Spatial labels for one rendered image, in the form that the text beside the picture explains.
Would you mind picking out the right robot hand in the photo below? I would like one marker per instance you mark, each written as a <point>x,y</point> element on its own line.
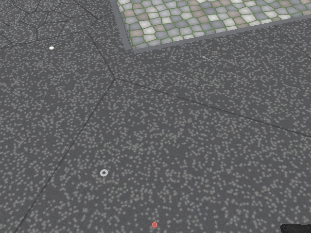
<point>295,228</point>

